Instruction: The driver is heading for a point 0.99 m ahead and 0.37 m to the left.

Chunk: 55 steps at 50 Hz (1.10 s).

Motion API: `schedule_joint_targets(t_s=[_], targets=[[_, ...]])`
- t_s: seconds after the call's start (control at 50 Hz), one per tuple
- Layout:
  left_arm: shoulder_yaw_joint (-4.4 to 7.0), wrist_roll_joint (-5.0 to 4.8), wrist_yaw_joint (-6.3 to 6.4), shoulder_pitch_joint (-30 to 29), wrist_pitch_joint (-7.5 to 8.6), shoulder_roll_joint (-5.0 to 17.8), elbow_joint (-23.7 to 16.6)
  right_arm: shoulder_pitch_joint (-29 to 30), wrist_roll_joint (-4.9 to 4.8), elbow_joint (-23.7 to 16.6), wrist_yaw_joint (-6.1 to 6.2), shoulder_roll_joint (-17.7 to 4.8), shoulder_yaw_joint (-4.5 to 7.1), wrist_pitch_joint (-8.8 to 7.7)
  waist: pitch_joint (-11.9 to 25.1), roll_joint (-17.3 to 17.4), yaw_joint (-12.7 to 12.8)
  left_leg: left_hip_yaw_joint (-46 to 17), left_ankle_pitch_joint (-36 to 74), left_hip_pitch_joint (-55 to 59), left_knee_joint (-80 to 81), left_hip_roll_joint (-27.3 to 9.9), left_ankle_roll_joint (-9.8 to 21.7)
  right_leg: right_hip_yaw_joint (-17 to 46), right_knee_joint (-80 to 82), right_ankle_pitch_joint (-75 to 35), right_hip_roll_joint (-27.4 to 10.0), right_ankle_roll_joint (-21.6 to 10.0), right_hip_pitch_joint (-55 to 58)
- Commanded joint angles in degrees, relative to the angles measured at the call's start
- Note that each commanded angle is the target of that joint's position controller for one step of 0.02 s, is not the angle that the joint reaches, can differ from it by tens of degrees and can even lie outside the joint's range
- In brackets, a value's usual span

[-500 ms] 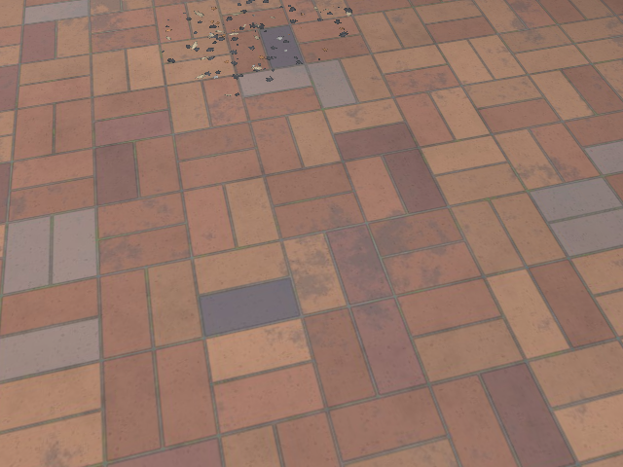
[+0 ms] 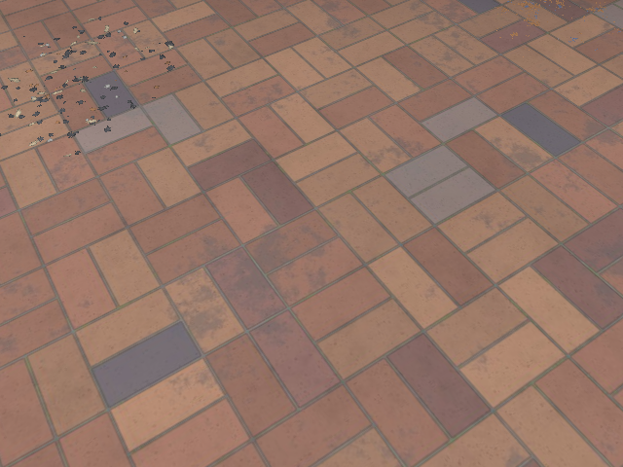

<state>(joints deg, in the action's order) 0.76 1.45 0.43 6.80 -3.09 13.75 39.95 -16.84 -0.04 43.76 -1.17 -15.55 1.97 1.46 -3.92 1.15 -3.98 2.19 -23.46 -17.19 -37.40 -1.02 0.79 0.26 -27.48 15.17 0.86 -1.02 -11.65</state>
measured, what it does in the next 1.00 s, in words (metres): walks ahead, turning left: left foot, then right foot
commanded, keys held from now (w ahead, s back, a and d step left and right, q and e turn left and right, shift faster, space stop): q+shift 0.70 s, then w+q+shift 0.04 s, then w+shift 0.02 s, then w+e+shift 0.24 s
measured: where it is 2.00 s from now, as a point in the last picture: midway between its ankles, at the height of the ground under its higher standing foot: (145, 330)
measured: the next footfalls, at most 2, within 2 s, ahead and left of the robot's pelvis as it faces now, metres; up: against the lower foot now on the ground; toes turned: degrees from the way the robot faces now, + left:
left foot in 0.32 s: +0.00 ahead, +0.11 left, +0.00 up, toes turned +19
right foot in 0.86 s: +0.14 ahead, +0.00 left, +0.00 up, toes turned +51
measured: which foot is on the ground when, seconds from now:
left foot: up 0.00-0.30, down 0.32-0.86, up 0.88-1.00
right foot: down 0.00-0.32, up 0.34-0.84, down 0.86-1.00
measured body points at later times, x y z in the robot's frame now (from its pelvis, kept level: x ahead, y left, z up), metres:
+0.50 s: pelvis -0.02 +0.04 +0.00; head +0.01 +0.09 +0.45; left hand +0.00 +0.35 -0.12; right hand +0.20 -0.19 -0.08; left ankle -0.04 +0.10 -0.74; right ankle +0.04 -0.11 -0.66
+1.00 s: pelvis +0.08 +0.06 +0.01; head +0.11 +0.05 +0.46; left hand -0.08 +0.29 -0.10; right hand +0.38 -0.02 -0.10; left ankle -0.01 +0.15 -0.68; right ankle +0.12 -0.03 -0.74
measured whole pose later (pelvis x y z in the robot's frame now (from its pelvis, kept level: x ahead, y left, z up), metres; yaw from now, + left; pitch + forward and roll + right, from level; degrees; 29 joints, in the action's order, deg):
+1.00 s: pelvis +0.08 +0.06 +0.01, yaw +40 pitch +2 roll +1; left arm 1.9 0.6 -1.3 22.1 2.5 16.5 46.5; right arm -10.4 3.5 38.7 -2.0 -17.3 2.1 -1.3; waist 1.7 2.2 3.1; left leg -4.7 -17.2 -26.7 -54.0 4.3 0.9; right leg 8.5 -23.7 15.0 4.9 -4.0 -10.3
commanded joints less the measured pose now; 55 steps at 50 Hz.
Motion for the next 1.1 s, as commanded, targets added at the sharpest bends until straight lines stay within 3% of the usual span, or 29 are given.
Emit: schedule_joint_targets(t_s=[0.02,0.06,0.12,0.18,0.22,0.28,0.3,0.32,0.34,0.36,0.38,0.4,0.42,0.44,0.48,0.6,0.7,0.74,0.76,0.8,0.84,0.86,0.88,0.9,0.92,0.94,0.98,1.02,1.1], targets=[[3.01,-0.06,1.44,2.61,1.18,10.44,-2.91,2.45,-0.22,-4.58,0.04,-8.32,3.1,0.71,4.43,-10.62,5.0,-2.65,-8.99,-10.67,-21.51,1.67,-0.09,9.21,8.02,-30.91,-19.29,-11.67,6.3],[2.15,-0.13,2.14,-0.33,1.23,7.96,-3.34,-0.21,0.42,-3.43,-0.17,-7.63,3.62,1.83,2.86,-11.37,2.88,-1.88,-4.91,-10.88,-24.52,0.89,-1.24,2.92,8.28,-30.46,-15.98,-9.31,4.46],[2.15,0.35,2.44,0.24,1.31,7.24,-3.49,0.95,0.43,-3.96,-0.88,-5.83,3.37,2.44,3.3,-10.98,4.09,0.16,-2.35,-11.87,-21.75,0.32,-3.14,-0.15,7.95,-26.38,-15.94,-9.33,6.58],[2.83,0.47,2.09,0.85,1.83,8.45,-3.0,3.95,0.39,-6.29,-1.8,-4.12,2.8,2.91,3.57,-11.27,5.06,1.34,-1.57,-8.56,-12.68,-0.82,-2.47,-1.95,6.67,-22.65,-17.55,-8.9,6.27],[3.5,0.53,1.54,1.07,2.23,9.77,-2.71,4.23,0.25,-7.44,-2.08,-4.61,2.99,3.0,4.57,-11.82,5.0,2.73,-2.0,-5.27,-8.34,-0.49,-1.35,-2.51,5.04,-22.7,-18.95,-8.33,5.59],[4.3,-0.26,0.64,0.42,2.46,11.0,-2.62,2.31,0.1,-7.99,-2.09,-4.84,3.4,2.61,5.72,-9.75,2.99,4.74,2.16,1.07,1.15,0.78,0.68,-5.01,-1.07,-19.27,-19.88,-5.34,3.26],[4.46,-0.61,0.32,1.38,2.4,10.68,-2.09,-0.18,0.63,-7.13,-1.66,-5.46,3.71,1.98,6.51,-5.52,1.38,2.77,8.18,6.58,7.75,1.57,1.66,-7.73,-7.41,-12.73,-18.21,-2.31,-0.55],[4.2,-0.65,-0.19,3.46,2.21,9.09,-2.41,-3.2,1.64,-6.63,-0.7,-11.08,5.12,1.02,6.03,8.28,0.13,-13.18,16.39,12.67,18.04,-6.59,4.26,-12.03,-22.74,2.25,-12.54,1.75,-10.42],[2.64,0.06,0.13,-1.32,1.28,5.02,-7.77,-5.6,0.76,-7.51,-0.65,-20.07,7.18,0.35,5.1,19.18,-0.16,-38.2,33.53,14.72,20.49,-20.2,14.11,-7.43,-32.28,25.87,-0.54,5.08,-27.13],[2.93,0.83,0.48,-3.26,0.55,7.29,-6.87,-9.68,0.01,-6.5,-0.62,-17.19,6.91,0.31,6.59,7.79,-2.05,-33.36,40.59,17.22,17.37,-19.12,16.69,0.98,-39.77,24.29,-2.53,4.44,-27.66],[2.6,0.06,0.61,-1.7,0.79,6.54,-6.76,-6.24,0.17,-7.3,-0.05,-16.52,6.64,0.68,7.12,9.39,-0.61,-31.51,30.35,15.37,18.34,-17.64,17.82,2.5,-40.91,19.92,-2.4,3.9,-28.57],[2.93,-0.17,0.62,-2.01,1.48,8.04,-5.65,-0.95,0.33,-8.23,0.47,-13.76,5.9,1.29,3.42,5.53,1.35,-26.8,22.11,12.37,19.74,-13.09,14.99,3.43,-38.52,12.52,-4.41,3.62,-28.28],[3.38,0.24,0.64,-2.05,1.91,9.11,-5.38,3.49,-0.21,-9.45,0.99,-11.9,5.26,1.57,3.19,6.13,2.72,-24.07,21.13,10.55,19.79,-9.64,12.62,3.22,-36.3,8.12,-4.53,3.66,-26.44],[3.44,0.67,0.51,-0.28,1.85,9.55,-4.11,4.98,-0.07,-9.92,1.01,-10.75,4.81,1.73,4.52,5.74,3.42,-21.86,26.15,9.87,18.9,-7.65,11.81,2.51,-36.74,5.84,-3.63,4.05,-24.2],[3.22,0.69,0.14,1.14,1.28,8.82,-3.5,3.06,-0.27,-9.56,0.74,-11.54,5.04,1.47,6.55,2.69,3.31,-21.56,29.31,10.63,17.73,-6.67,11.19,2.7,-35.65,4.28,-2.62,4.57,-23.14],[2.69,0.36,0.58,-1.49,0.9,8.73,-4.59,-0.03,0.49,-9.2,0.97,-13.39,5.8,1.56,5.28,4.86,1.21,-29.27,19.48,11.32,17.45,-5.19,11.38,4.79,-26.02,3.59,-0.41,4.95,-25.41],[2.45,-0.19,0.86,-3.27,1.84,9.69,-5.14,-0.05,0.96,-9.31,0.85,-14.39,6.16,1.47,5.64,5.32,0.96,-35.55,23.26,10.44,15.19,-4.23,11.24,6.7,-20.02,4.16,1.94,3.44,-22.2],[2.24,0.03,0.36,-3.34,2.44,10.14,-5.02,0.39,1.48,-9.65,0.18,-14.36,6.21,1.35,7.48,5.39,0.63,-39.23,-1.3,7.29,18.48,-2.6,11.82,7.06,-16.66,5.39,2.58,2.8,-17.24],[2.26,-0.09,0.08,-3.01,2.68,10.27,-4.72,1.57,1.9,-9.93,-0.24,-13.89,5.95,1.22,6.56,6.85,0.97,-40.4,-11.13,4.87,20.16,-2.3,11.86,6.4,-14.47,6.52,2.82,2.61,-14.92],[2.2,-0.78,0.03,0.56,3.46,9.73,-3.04,3.31,2.48,-9.74,-0.68,-11.69,4.93,0.52,4.94,8.59,2.88,-39.06,-15.07,-0.94,20.52,-1.9,11.08,4.06,-9.17,6.99,2.26,1.79,-6.28],[2.08,-0.45,0.72,9.4,4.8,8.33,0.26,4.45,2.59,-8.39,-0.1,-8.63,3.59,-0.41,4.0,4.37,8.44,-33.46,-16.64,-11.55,14.73,0.84,8.52,1.93,1.56,0.89,0.65,-0.98,10.4],[2.62,0.33,1.15,14.32,5.64,10.9,1.39,5.13,2.48,-8.46,0.23,-6.11,2.74,-1.28,4.21,-3.89,10.58,-25.66,-16.36,-16.79,0.86,5.77,6.15,12.35,7.66,13.15,-5.29,-2.68,15.25],[3.81,1.56,0.96,16.33,6.19,17.36,1.51,7.22,1.04,-10.86,0.24,-3.08,1.68,-2.29,3.63,-12.3,10.12,-15.73,-10.28,-24.83,-14.69,13.23,3.55,38.84,17.94,34.73,-18.07,-7.51,15.64],[4.48,1.16,-0.33,13.4,6.11,17.82,2.51,7.52,1.82,-11.59,0.32,-6.17,1.9,-3.05,-1.76,-8.46,6.86,-14.67,-4.9,-31.54,-19.92,9.44,3.06,50.69,21.63,39.77,-20.0,-10.97,10.99],[4.16,-0.25,-1.22,10.2,6.1,15.22,1.65,7.92,2.6,-10.81,-0.04,-8.34,2.15,-3.52,-3.4,-5.86,4.69,-11.39,1.42,-31.42,-20.96,4.53,2.05,47.18,20.51,36.68,-18.6,-11.51,8.92],[3.77,-0.95,-1.97,10.04,6.28,12.97,1.57,9.01,3.21,-10.01,-0.36,-9.84,2.34,-3.97,-2.3,-4.07,4.86,-9.52,5.23,-28.5,-19.99,2.71,0.71,41.0,18.95,29.64,-15.17,-10.42,7.97],[3.46,-1.34,-2.03,13.28,6.82,11.64,2.79,10.23,4.37,-9.66,-0.99,-8.75,1.81,-4.3,0.05,-7.71,6.09,-7.05,8.87,-22.87,-17.88,1.97,-1.17,32.16,19.05,18.95,-9.16,-9.36,6.07],[3.81,-1.5,-1.54,16.95,7.17,11.58,4.86,13.21,3.88,-10.93,-1.4,-6.61,0.71,-4.2,-0.13,-9.5,6.94,-5.41,10.48,-21.62,-14.2,1.77,-2.2,29.57,19.54,13.66,-7.0,-10.47,5.27],[4.8,-1.28,-0.98,21.48,6.78,11.73,6.48,21.4,2.75,-13.49,-1.57,-4.71,-0.69,-4.51,-0.35,-9.7,9.86,-3.67,9.91,-20.32,-3.2,3.09,-3.79,30.06,18.87,8.43,-6.46,-11.87,6.44]])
